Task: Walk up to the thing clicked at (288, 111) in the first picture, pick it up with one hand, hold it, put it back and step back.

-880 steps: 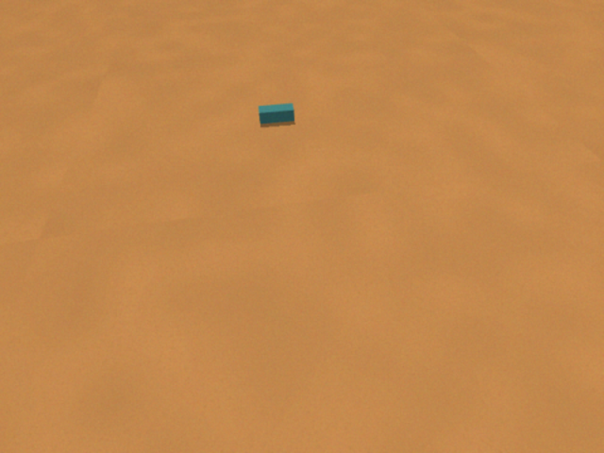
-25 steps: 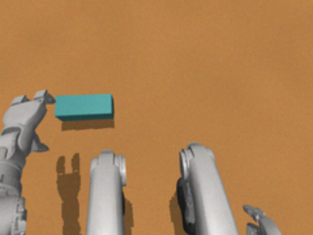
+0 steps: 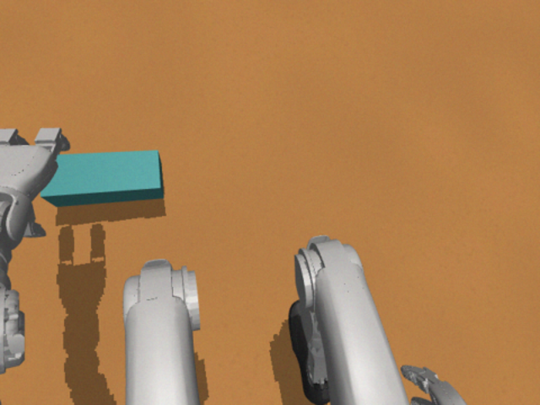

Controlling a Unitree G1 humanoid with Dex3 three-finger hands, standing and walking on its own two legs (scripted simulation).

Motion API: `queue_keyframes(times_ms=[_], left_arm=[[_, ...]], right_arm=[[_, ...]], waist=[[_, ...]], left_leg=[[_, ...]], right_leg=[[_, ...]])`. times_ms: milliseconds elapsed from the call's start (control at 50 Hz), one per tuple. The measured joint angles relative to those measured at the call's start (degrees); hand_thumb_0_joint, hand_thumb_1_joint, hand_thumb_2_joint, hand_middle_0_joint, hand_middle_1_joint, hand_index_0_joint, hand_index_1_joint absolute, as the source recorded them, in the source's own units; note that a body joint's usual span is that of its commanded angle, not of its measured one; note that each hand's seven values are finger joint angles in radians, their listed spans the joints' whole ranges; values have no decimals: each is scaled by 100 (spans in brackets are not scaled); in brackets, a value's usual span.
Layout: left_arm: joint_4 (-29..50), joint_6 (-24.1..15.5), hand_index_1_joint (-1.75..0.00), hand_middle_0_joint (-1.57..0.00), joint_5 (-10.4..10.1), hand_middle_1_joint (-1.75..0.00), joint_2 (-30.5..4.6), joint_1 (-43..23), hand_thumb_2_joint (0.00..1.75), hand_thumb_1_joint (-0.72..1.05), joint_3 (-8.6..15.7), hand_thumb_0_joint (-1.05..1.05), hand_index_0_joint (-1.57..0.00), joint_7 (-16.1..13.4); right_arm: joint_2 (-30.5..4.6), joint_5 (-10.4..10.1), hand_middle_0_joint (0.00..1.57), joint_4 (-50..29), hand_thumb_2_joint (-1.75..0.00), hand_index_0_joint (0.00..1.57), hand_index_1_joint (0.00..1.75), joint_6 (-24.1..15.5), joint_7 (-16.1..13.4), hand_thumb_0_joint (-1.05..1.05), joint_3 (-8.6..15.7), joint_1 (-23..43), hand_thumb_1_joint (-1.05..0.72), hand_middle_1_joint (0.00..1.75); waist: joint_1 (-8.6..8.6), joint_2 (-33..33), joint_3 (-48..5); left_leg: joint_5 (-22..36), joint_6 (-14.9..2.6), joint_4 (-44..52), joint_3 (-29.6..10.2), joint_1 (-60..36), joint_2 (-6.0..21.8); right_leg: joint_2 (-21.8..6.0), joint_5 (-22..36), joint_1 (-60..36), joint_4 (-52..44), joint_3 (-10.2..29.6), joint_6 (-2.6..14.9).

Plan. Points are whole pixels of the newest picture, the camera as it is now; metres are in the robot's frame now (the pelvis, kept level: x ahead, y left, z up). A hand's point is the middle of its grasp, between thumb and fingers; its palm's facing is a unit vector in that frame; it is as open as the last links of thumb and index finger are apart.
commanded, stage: rise first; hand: left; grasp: from above
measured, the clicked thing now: (107, 178) +0.52 +0.26 -0.31
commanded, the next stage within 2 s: approach in 0.42 s
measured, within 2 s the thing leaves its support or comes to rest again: neither
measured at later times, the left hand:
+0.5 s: hand (51, 186) +0.46 +0.30 -0.18, palm faces -0.44 -0.04 -0.89, open 14.2 cm
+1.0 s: hand (104, 140) +0.54 +0.23 -0.18, palm faces -0.37 -0.01 -0.93, open 14.0 cm
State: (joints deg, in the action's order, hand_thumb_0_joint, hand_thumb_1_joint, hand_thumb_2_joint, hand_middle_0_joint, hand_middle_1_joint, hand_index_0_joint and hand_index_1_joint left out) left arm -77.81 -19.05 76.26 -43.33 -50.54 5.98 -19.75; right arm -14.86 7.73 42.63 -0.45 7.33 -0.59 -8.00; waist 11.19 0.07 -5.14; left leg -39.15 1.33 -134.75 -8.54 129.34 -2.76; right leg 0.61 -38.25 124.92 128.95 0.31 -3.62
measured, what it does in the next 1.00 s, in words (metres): stands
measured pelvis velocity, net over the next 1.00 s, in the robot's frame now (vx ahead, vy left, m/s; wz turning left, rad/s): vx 0.01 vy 0.00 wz -0.05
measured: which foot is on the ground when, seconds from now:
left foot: down 0.00-1.00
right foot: down 0.00-1.00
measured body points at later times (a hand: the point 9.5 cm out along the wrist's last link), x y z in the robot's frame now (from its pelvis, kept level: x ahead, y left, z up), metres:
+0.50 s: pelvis +0.01 +0.00 -0.01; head +0.25 +0.07 +0.36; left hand +0.48 +0.30 -0.13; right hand +0.06 -0.28 -0.11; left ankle +0.08 +0.12 -0.32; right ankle +0.11 -0.15 -0.32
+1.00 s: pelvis +0.01 +0.00 -0.02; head +0.27 +0.07 +0.35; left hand +0.56 +0.23 -0.13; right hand +0.03 -0.28 -0.10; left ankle +0.08 +0.12 -0.32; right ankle +0.11 -0.15 -0.32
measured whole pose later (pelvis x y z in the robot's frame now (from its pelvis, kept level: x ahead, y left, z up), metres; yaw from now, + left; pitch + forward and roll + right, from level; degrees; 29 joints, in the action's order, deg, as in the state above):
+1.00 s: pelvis +0.01 +0.00 -0.02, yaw -3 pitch +36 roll -10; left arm -88.9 -8.7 77.8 -44.7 -66.3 3.5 -25.4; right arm -15.8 9.1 39.8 -1.5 7.9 -6.1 -9.8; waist 20.5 0.5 -2.3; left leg -41.0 1.7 -138.4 -10.1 134.1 -2.0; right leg 1.5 -38.5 130.1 131.5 -0.8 -3.9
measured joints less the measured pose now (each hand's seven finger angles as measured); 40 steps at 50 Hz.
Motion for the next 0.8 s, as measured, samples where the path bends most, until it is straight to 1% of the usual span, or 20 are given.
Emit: queue_keyframes(times_ms=[80, 160, 280, 460, 560, 600, 700, 740, 800], left_arm=[[-165, -15, -97, -7, 116, -98, -64, -107, 102, -53, 26, 0, -7, -102], [-305, 6, -98, -7, 151, -99, -97, -191, 102, -53, 65, 0, -7, -209], [-404, 97, -99, -7, 134, -100, -144, -244, 101, -53, 118, 0, -7, -300], [-414, 150, -100, -8, 55, -100, -185, -258, 102, -54, 199, 1, -7, -348], [-449, 177, -100, -8, 34, -100, -217, -286, 102, -54, 183, 1, -7, -370], [-483, 195, -100, -7, 16, -101, -222, -318, 102, -54, 136, 1, -7, -369], [-668, 200, -102, -7, 35, -103, -235, -577, 100, -52, -81, 0, -8, -404], [-761, 225, -102, -7, 59, -104, -229, -755, 99, -52, -210, 0, -8, -432], [-869, 310, -102, -8, 115, -104, -197, -1016, 98, -51, -310, 0, -9, -527]], right_arm=[[31, 56, 20, -2, -90, 20, 30, -1, 29, 0, -41, 21, -91, 30], [40, 101, 20, -2, -90, 20, 30, -12, 51, 0, -70, 10, -91, 30], [28, 151, 20, -1, -90, 20, 30, -45, 70, 0, -106, -15, -91, 30], [-25, 161, 20, -12, -90, 20, 30, -45, 82, 0, -140, -89, -91, 30], [-48, 162, 20, -16, -91, 20, 30, -46, 88, 0, -166, -91, -91, 30], [-51, 164, 20, -14, -90, 20, 30, -53, 96, 0, -181, -89, -91, 30], [-62, 185, 20, -6, -90, 20, 30, -103, 98, 0, -245, -54, -91, 30], [-62, 202, 20, -9, -90, 20, 30, -134, 90, 0, -278, -36, -91, 30], [-60, 224, 20, -29, -90, 20, 30, -172, 74, 0, -329, -15, -91, 30]], waist=[[50, -21, 14], [86, -30, 32], [155, -42, 104], [232, -34, 140], [257, -30, 173], [270, -47, 188], [323, -92, 231], [371, -118, 258], [479, -135, 281]], left_leg=[[-39, 3, -77, -3, 66, 5], [-73, 9, -136, -17, 124, 6], [-116, 30, -192, -37, 171, 14], [-172, 57, -222, -78, 217, 25], [-203, 66, -229, -93, 219, 31], [-212, 72, -234, -90, 215, 32], [-207, 80, -278, -113, 258, 27], [-198, 83, -304, -121, 287, 25], [-190, 83, -346, -145, 345, 29]], right_leg=[[10, -28, 69, 71, 3, 4], [16, -53, 132, 126, -1, -16], [26, -74, 194, 181, -7, -56], [34, -103, 257, 201, -39, -71], [34, -122, 265, 203, -52, -75], [34, -127, 269, 214, -48, -73], [38, -117, 309, 249, -63, -85], [43, -105, 335, 269, -68, -86], [58, -82, 386, 287, -87, -81]])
